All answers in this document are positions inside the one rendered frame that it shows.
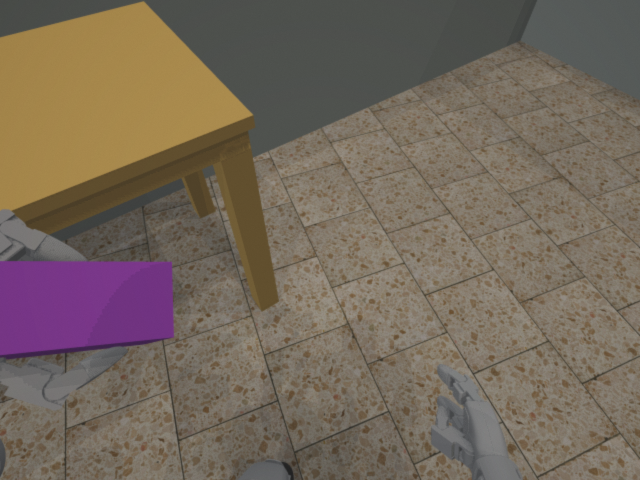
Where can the sponge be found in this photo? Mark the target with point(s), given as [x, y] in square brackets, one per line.
[54, 307]

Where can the left robot shin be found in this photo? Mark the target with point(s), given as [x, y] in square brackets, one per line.
[274, 461]

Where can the robot right forearm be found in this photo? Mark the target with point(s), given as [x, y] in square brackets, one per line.
[495, 467]

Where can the right robot hand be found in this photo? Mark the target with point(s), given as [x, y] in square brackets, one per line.
[475, 430]

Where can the table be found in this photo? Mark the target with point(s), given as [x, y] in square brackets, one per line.
[100, 109]

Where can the left robot hand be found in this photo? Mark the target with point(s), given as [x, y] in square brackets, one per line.
[39, 382]

